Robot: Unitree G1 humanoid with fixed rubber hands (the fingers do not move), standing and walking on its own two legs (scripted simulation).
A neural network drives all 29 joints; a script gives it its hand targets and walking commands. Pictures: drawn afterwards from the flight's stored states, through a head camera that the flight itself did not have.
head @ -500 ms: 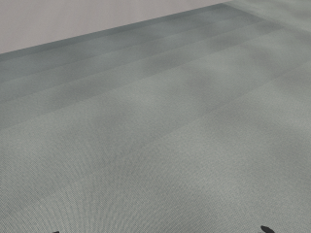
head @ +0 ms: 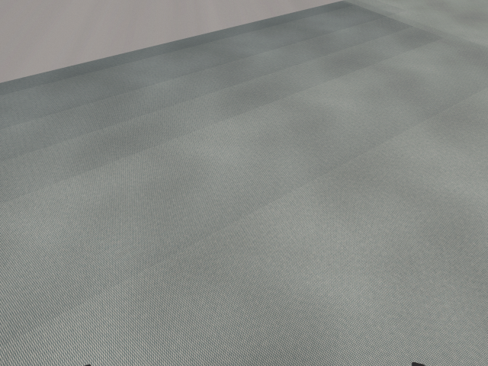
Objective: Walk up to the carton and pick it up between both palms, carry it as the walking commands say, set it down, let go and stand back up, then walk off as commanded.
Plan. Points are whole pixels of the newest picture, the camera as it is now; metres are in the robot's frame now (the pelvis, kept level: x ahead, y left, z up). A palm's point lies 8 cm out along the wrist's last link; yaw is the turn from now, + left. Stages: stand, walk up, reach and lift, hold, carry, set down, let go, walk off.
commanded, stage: stand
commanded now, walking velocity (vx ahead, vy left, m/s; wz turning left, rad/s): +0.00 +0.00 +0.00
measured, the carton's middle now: out of the picture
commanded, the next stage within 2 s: walk up in 0.28 s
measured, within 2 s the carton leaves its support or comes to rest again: neither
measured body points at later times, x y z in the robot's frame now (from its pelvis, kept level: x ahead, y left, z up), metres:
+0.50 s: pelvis +0.01 +0.00 +0.00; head +0.01 +0.00 +0.45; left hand +0.11 +0.31 -0.12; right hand +0.11 -0.32 -0.12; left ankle +0.01 +0.12 -0.75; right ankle +0.01 -0.13 -0.74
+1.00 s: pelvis +0.15 -0.14 -0.02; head +0.13 -0.15 +0.43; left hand +0.38 +0.14 -0.09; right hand +0.16 -0.51 -0.11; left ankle +0.22 -0.04 -0.71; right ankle +0.13 -0.26 -0.75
